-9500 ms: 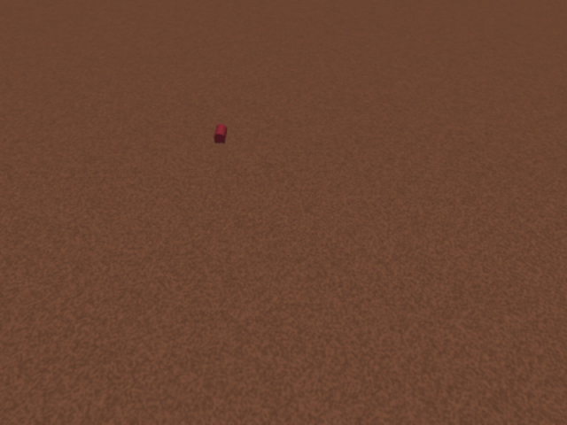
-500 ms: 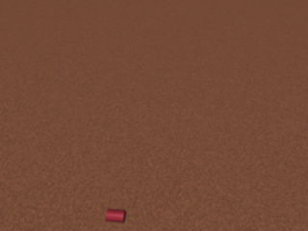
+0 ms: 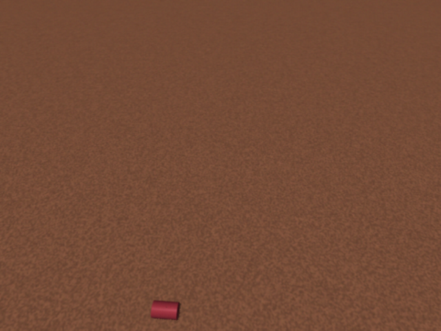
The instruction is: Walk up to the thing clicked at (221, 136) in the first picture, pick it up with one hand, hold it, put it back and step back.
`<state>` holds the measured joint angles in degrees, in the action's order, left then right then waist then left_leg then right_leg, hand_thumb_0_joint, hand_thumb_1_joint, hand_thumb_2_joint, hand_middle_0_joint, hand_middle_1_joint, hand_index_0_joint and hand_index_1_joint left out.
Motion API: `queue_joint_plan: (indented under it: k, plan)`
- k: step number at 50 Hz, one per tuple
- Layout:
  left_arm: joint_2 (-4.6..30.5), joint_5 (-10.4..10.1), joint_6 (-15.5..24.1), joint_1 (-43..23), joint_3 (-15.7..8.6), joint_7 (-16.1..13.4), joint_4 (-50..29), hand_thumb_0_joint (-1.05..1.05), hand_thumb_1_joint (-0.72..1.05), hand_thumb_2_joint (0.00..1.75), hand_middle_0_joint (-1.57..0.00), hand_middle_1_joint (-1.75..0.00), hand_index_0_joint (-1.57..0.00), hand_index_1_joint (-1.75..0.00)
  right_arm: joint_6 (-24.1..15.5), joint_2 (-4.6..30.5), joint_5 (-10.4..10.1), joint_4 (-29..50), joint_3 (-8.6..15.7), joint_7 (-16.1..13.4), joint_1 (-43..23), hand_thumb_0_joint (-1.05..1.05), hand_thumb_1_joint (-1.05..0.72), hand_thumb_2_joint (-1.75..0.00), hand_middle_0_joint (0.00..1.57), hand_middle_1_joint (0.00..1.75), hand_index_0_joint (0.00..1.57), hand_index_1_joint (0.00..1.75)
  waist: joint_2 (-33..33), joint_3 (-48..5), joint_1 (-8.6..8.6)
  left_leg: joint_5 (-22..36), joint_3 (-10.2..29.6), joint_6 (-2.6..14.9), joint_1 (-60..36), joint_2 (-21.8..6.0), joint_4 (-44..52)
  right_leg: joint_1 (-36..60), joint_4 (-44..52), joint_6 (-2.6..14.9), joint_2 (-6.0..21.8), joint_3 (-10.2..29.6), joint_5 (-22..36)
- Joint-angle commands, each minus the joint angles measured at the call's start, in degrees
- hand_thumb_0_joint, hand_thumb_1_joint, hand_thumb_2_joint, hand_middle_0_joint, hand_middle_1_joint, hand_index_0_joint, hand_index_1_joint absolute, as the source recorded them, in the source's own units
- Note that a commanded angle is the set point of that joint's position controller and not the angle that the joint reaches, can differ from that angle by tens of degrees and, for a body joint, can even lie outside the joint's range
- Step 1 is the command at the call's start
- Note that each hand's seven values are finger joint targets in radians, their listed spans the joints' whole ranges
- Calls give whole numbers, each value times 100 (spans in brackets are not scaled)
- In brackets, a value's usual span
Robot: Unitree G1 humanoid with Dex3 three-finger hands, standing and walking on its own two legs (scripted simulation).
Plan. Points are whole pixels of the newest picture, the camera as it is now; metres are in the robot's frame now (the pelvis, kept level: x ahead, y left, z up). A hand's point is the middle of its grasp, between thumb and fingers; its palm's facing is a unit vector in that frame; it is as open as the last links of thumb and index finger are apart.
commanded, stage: stand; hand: left
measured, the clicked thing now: (165, 309) +0.38 +0.22 -0.75
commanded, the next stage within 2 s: walk up in 0.56 s
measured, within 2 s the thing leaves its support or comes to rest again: neither
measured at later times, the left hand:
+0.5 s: hand out of the picture +0.07 +0.26 -0.16, palm faces -0.02 -0.94 -0.35, open 7.4 cm
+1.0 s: hand out of the picture +0.04 +0.26 -0.17, palm faces +0.00 -0.94 -0.35, open 7.4 cm
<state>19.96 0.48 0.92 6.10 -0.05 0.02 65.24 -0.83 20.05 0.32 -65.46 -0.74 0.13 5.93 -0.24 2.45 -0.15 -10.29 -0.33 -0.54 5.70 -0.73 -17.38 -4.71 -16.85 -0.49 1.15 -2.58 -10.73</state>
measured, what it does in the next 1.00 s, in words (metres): stands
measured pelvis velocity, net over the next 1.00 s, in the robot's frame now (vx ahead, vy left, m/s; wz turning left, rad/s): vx -0.05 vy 0.00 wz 0.02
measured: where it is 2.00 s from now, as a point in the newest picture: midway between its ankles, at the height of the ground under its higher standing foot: outside the picture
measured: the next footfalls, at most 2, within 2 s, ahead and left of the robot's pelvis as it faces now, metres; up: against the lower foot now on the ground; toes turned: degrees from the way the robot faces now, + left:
right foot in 1.42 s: -0.02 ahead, -0.14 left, +0.00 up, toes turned -5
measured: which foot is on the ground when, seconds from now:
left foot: down 0.00-1.00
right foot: down 0.00-1.00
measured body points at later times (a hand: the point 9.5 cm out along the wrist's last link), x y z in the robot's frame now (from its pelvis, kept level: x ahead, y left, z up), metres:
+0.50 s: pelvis +0.00 +0.00 +0.00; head +0.01 +0.00 +0.45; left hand +0.08 +0.30 -0.13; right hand +0.08 -0.30 -0.13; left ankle -0.01 +0.12 -0.75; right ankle -0.02 -0.12 -0.75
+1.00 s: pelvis -0.05 +0.00 -0.01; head -0.01 +0.00 +0.43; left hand +0.04 +0.31 -0.14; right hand +0.04 -0.32 -0.14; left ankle -0.01 +0.12 -0.74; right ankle -0.02 -0.12 -0.75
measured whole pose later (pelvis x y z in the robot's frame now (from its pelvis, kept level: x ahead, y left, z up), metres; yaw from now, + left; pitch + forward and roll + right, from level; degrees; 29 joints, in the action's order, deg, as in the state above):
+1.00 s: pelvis -0.05 +0.00 -0.01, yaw +1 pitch -3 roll +0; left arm 20.7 1.2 -2.2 4.9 -2.9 0.9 59.5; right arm 1.2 22.3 0.4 -59.8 2.8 0.7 5.8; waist 0.1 7.1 -0.4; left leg -18.9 0.7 0.8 15.4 -0.4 -32.1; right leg -12.9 -28.4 0.4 1.7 -3.4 -13.0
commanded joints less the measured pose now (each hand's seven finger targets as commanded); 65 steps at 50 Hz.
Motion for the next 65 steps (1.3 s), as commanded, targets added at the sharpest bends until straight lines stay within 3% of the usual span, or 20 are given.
queue_joint_plan:
  k: [1, 27, 28, 29, 32, 36, 40, 45, 48, 50, 53, 54, 55, 56, 57, 58, 59, 60, 61, 65]
  plan:
    - [1235, 4, 90, -193, -226, -62, -324, 0, 90, 90, -20, -30, -20, -30, -100, 1218, 19, 336, 221, -83, -169, 0, -90, -90, 20, 30, 20, 30, 12, -465, 13, 1169, 548, 135, -69, -709, 191, 159, 229, 144, 753, 572, 1091]
    - [1215, 0, 80, -149, -218, -58, -341, 0, 90, 90, -20, -30, -20, -30, -109, 1237, 18, 357, 230, -85, -182, 0, -90, -90, 20, 30, 20, 30, -62, -419, 53, 1153, 567, 144, -47, -720, 251, 197, 237, 140, 747, 555, 980]
    - [1372, -54, 9, -187, -358, -53, -388, 0, 90, 90, -20, -30, -20, -30, -75, 1395, -45, 406, 360, -88, -245, 0, -90, -90, 20, 30, 20, 30, 107, -92, 22, 1950, 594, 189, 156, -677, 3, -16, -66, 154, 639, 487, 1707]
    - [1348, -64, -18, -142, -382, -61, -449, 0, 90, 90, -20, -30, -20, -30, -60, 1376, -67, 451, 370, -99, -118, 0, -90, -90, 20, 30, 20, 30, 122, -254, 11, 2271, 542, 213, 112, -706, -105, 94, -182, 164, 623, 408, 1928]
    - [1312, -56, -71, -87, -404, -64, -553, 0, 90, 90, -20, -30, -20, -30, -23, 1422, -74, 554, 442, -107, -115, 0, -90, -90, 20, 30, 20, 30, 11, -571, 7, 2393, 527, 291, -1, -730, -259, 136, -398, 192, 591, 318, 1866]
    - [1294, -30, -138, -167, -419, -45, -717, 0, 90, 90, -20, -30, -20, -30, 37, 1440, -52, 694, 499, -101, -148, 0, -90, -90, 20, 30, 20, 30, -130, -651, -20, 1791, 586, 358, 212, -725, -266, 85, -580, 246, 568, 349, 1315]
    - [1344, 1, -177, -93, -470, -18, -779, 0, 90, 90, -20, -30, -20, -30, 101, 1390, -30, 829, 528, -74, -245, 0, -90, -90, 20, 30, 20, 30, -14, -490, 34, 791, 651, 385, 542, -631, -370, -135, -520, 339, 628, 517, 716]
    - [1541, 55, -185, -326, -561, 13, -908, 0, 90, 90, -20, -30, -20, -30, 128, 1294, 17, 834, 556, -29, -38, 0, -90, -90, 20, 30, 20, 30, 545, -297, -57, -319, 307, 243, 537, -158, -1032, -749, -44, 683, 1081, 1015, 75]
    - [1621, 104, -190, -638, -627, 16, -1098, 0, 90, 90, -20, -30, -20, -30, 157, 1204, 33, 806, 583, 14, 290, 0, -90, -90, 20, 30, 20, 30, 968, -210, -113, -1387, 110, 179, 298, 59, -1968, -1430, 131, 1058, 1563, 1314, -357]
    - [1597, 131, -219, -777, -642, 27, -1228, 0, 90, 90, -20, -30, -20, -30, 172, 1229, 38, 801, 624, 36, 537, 0, -90, -90, 20, 30, 20, 30, 1063, -76, -143, -1610, 89, 196, 257, 90, -2337, -1807, 99, 1108, 1599, 1319, -714]
    - [1421, 116, -273, -867, -594, 44, -1357, 0, 90, 90, -20, -30, -20, -30, 127, 1212, 61, 774, 661, 24, 839, 0, -90, -90, 20, 30, 20, 30, 814, -87, -236, -929, 147, 160, 219, -37, -1815, -1866, -550, 879, 1271, 999, -489]
    - [1326, 86, -287, -821, -562, 51, -1354, 0, 90, 90, -20, -30, -20, -30, 87, 1271, 78, 802, 654, 9, 801, 0, -90, -90, 20, 30, 20, 30, 444, -53, -230, -639, 595, 231, 448, -321, -986, -1650, -1007, 652, 964, 799, -509]
    - [1136, 29, -306, -636, -522, 56, -1352, 0, 90, 90, -20, -30, -20, -30, 10, 1487, 117, 906, 659, -21, 566, 0, -90, -90, 20, 30, 20, 30, -423, -24, -91, -6, 1734, 519, 908, -1008, 21, -1334, -1960, 341, 213, 452, -815]
    - [1022, -18, -363, -359, -500, 42, -1257, 0, 90, 90, -20, -30, -20, -30, -63, 1726, 177, 1031, 666, -56, 225, 0, -90, -90, 20, 30, 20, 30, -870, -27, 19, 54, 2520, 917, 1033, -1568, 399, -1369, -2603, 196, -277, 580, -1744]
    - [1205, 4, -421, -130, -556, 17, -1160, 0, 90, 90, -20, -30, -20, -30, -103, 1884, 223, 1129, 718, -74, 73, 0, -90, -90, 20, 30, 20, 30, -770, -143, 59, -774, 2805, 1249, 1371, -1785, 450, -1111, -3275, 214, -154, 973, -2092]
    - [1294, -14, -425, -25, -581, 15, -1117, 0, 90, 90, -20, -30, -20, -30, -134, 1892, 243, 1183, 721, -93, -8, 0, -90, -90, 20, 30, 20, 30, -750, -15, 87, -933, 2811, 1318, 1578, -1772, 454, -1070, -3588, 224, -141, 1087, -2124]
    - [1289, -29, -419, 0, -580, 27, -1069, 0, 90, 90, -20, -30, -20, -30, -161, 1774, 237, 1212, 684, -114, -102, 0, -90, -90, 20, 30, 20, 30, -734, 23, 131, -646, 2411, 1228, 1365, -1608, 335, -1169, -3626, 248, -149, 1215, -2004]
    - [1230, -55, -403, 97, -562, 27, -1007, 0, 90, 90, -20, -30, -20, -30, -187, 1631, 224, 1236, 633, -134, -207, 0, -90, -90, 20, 30, 20, 30, -816, -48, 208, -167, 1952, 1100, 995, -1392, 186, -1346, -3565, 253, -199, 1358, -1861]
    - [1225, -66, -372, 135, -538, 22, -1008, 0, 90, 90, -20, -30, -20, -30, -212, 1527, 211, 1271, 616, -139, -221, 0, -90, -90, 20, 30, 20, 30, -840, -217, 217, 383, 1692, 1030, 583, -1316, 36, -1450, -3447, 246, -225, 1247, -1811]
    - [1174, -14, -257, -91, -463, 2, -1092, 0, 90, 90, -20, -30, -20, -30, -215, 1533, 175, 1166, 663, -144, 348, 0, -90, -90, 20, 30, 20, 30, -915, -557, -100, 1486, 1483, 978, -621, -1322, -366, -1558, -2331, 68, -141, 815, -1906]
